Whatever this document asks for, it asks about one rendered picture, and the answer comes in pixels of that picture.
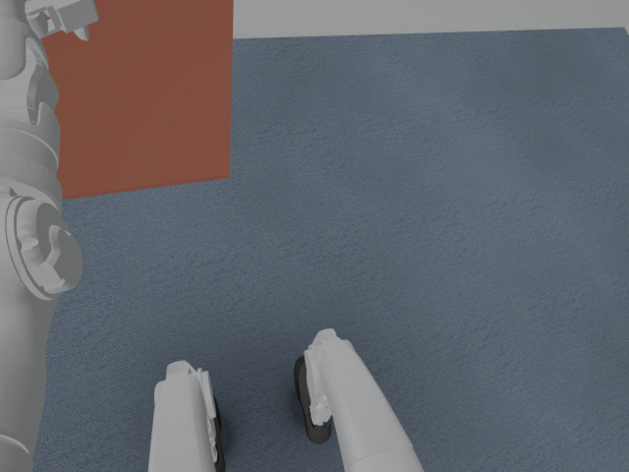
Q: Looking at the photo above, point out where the robot left upper arm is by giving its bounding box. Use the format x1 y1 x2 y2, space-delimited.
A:
0 196 83 472

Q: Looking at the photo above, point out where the right robot shin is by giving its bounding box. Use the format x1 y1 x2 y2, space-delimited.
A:
307 328 355 425

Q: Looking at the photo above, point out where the cabinet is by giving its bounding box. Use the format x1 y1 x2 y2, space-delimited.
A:
42 0 234 200

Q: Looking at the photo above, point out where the left robot hand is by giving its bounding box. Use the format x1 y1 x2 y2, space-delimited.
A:
0 0 99 43

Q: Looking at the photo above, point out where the right robot thigh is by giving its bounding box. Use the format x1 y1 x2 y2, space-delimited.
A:
304 336 425 472

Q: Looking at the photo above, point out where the left robot forearm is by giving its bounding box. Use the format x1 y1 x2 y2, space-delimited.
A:
0 17 62 214

